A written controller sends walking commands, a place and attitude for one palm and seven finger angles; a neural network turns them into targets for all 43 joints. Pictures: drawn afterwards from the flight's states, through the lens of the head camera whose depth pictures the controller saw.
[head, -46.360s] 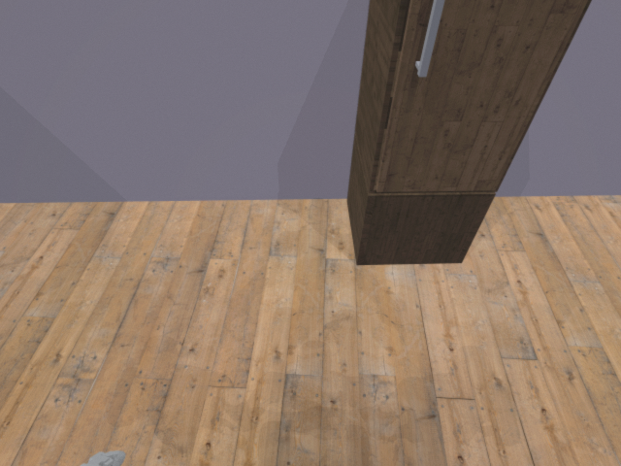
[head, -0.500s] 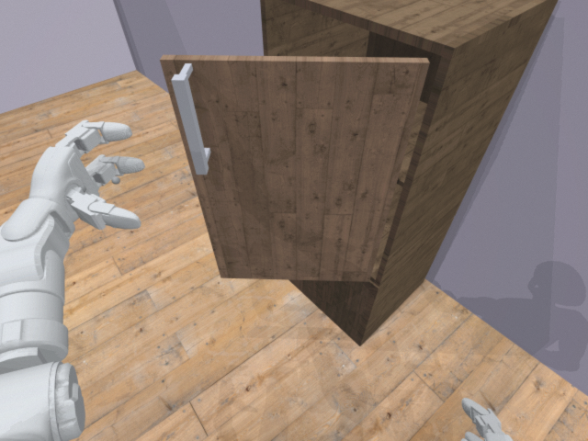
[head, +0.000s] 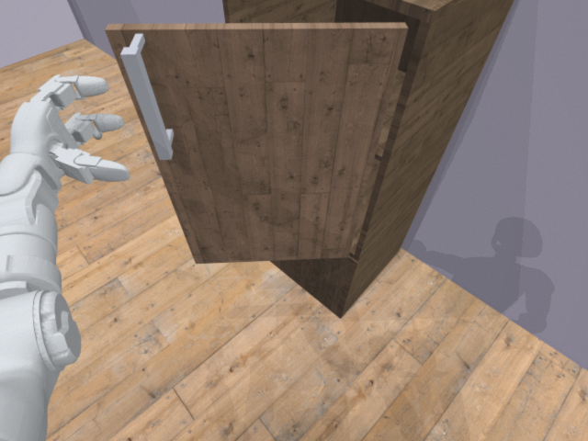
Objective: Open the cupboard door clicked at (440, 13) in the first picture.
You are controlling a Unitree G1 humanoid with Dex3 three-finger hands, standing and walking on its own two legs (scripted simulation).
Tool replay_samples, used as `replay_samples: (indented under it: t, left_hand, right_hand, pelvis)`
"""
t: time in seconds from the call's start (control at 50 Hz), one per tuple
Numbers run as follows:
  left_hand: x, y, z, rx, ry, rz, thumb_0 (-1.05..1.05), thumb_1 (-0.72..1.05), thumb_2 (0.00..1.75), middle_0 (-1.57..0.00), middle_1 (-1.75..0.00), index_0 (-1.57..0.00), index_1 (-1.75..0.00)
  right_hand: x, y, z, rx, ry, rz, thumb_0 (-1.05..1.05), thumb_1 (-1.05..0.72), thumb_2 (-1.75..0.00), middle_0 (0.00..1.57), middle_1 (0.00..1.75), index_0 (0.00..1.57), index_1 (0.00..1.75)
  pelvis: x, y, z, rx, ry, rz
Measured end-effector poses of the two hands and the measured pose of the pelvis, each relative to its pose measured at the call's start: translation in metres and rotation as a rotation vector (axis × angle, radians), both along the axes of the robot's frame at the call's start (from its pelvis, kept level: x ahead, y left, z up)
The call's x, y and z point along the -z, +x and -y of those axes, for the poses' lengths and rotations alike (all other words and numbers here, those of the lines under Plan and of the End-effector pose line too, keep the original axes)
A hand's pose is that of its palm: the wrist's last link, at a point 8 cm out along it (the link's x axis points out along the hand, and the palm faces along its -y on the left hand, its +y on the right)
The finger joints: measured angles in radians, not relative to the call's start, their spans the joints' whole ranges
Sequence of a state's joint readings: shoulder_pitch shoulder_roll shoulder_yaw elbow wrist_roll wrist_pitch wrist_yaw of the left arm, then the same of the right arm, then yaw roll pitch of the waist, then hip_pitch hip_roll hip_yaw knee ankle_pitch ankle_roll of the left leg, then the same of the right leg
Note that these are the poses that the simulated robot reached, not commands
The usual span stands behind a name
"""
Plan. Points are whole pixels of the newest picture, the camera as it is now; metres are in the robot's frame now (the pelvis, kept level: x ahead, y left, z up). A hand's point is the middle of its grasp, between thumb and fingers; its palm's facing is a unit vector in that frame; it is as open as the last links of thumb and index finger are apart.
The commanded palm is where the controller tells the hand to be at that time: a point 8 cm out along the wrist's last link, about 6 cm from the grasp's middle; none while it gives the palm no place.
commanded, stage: move the hooked fingers beside the handle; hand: left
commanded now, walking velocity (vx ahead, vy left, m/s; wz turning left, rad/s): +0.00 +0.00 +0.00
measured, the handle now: (153, 102) +0.55 +0.20 +0.16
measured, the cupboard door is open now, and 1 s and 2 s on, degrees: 46 45 45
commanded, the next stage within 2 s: slide the fingers in behind the handle in 1.08 s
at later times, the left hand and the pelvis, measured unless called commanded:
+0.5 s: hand (116, 117) +0.51 +0.24 +0.17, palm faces +0.03 -1.00 +0.01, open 13.9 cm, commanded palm +0.48 +0.29 +0.17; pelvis +0.01 +0.01 -0.01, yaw -1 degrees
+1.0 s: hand (109, 123) +0.49 +0.24 +0.17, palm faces +0.05 -1.00 +0.00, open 14.0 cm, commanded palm +0.47 +0.29 +0.17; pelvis +0.01 +0.00 -0.01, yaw +0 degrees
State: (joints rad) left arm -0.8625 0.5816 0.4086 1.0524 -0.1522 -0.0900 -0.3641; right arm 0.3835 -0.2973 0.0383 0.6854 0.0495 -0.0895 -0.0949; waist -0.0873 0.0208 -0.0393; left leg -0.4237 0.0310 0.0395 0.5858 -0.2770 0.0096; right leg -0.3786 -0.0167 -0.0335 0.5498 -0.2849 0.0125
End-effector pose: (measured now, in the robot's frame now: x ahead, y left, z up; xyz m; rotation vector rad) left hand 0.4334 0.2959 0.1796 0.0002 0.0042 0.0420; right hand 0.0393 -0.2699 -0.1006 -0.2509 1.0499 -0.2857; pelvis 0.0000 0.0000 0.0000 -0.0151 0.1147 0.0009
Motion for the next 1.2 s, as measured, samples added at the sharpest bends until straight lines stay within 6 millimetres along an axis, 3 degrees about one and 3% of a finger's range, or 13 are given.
replay_samples:
  t: [0.2, 0.42, 0.56, 0.94, 1.06, 1.2]
  left_hand:
    - [0.000, 0.027, 0.003, 0.020, 0.004, 0.005, -0.01, -0.50, 0.30, -0.30, -1.20, -0.30, -1.20]
    - [0.005, 0.049, 0.006, 0.015, 0.013, -0.014, -0.01, -0.50, 0.30, -0.30, -1.20, -0.30, -1.20]
    - [0.009, 0.049, 0.006, 0.015, -0.005, 0.008, -0.01, -0.50, 0.30, -0.30, -1.20, -0.30, -1.21]
    - [0.007, 0.033, 0.006, -0.001, -0.002, 0.001, -0.01, -0.50, 0.30, -0.30, -1.20, -0.30, -1.20]
    - [0.004, 0.030, 0.003, -0.004, 0.002, 0.011, -0.01, -0.50, 0.30, -0.30, -1.20, -0.30, -1.20]
    - [0.005, 0.031, 0.001, 0.006, 0.004, -0.006, -0.01, -0.50, 0.30, -0.30, -1.20, -0.30, -1.20]
  right_hand:
    - [0.001, -0.034, 0.006, 0.050, -0.027, -0.114, 0.01, -0.90, -0.90, 0.20, 0.30, 0.21, 0.30]
    - [0.003, -0.047, -0.003, 0.081, -0.011, -0.165, 0.01, -0.90, -0.90, 0.20, 0.30, 0.21, 0.30]
    - [0.005, -0.042, -0.009, 0.082, 0.007, -0.175, 0.01, -0.90, -0.90, 0.21, 0.30, 0.21, 0.30]
    - [0.004, 0.001, -0.005, 0.023, 0.011, -0.069, 0.01, -0.90, -0.90, 0.20, 0.30, 0.21, 0.30]
    - [0.003, -0.002, -0.002, 0.024, 0.000, -0.068, 0.00, -0.90, -0.90, 0.20, 0.30, 0.21, 0.30]
    - [0.004, -0.019, 0.001, 0.036, -0.014, -0.105, 0.00, -0.90, -0.90, 0.20, 0.30, 0.21, 0.30]
  pelvis:
    - [0.003, 0.001, -0.002, 0.001, -0.008, -0.047]
    - [0.005, 0.005, -0.006, 0.015, -0.011, -0.086]
    - [0.006, 0.010, -0.007, 0.019, -0.013, -0.090]
    - [0.006, 0.009, -0.004, 0.004, -0.014, -0.064]
    - [0.006, 0.006, -0.002, 0.000, -0.015, -0.061]
    - [0.007, 0.001, -0.002, -0.004, -0.018, -0.068]
